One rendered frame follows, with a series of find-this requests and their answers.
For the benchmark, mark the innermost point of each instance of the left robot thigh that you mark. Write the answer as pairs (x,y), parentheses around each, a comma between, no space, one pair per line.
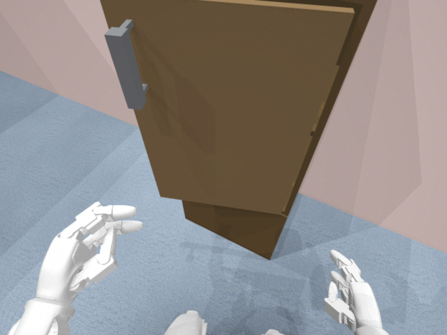
(187,324)

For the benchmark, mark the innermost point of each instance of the handle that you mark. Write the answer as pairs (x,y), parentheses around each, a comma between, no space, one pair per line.
(123,57)

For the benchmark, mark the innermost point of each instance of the cupboard door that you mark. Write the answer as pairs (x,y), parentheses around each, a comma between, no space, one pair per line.
(235,87)

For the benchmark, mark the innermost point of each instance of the left robot forearm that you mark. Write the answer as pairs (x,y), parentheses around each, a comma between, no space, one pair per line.
(44,317)

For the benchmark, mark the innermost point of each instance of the left robot hand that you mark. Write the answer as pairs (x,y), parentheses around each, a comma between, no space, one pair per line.
(59,278)

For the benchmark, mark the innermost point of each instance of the right robot hand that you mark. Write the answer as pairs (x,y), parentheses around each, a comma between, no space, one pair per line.
(357,295)

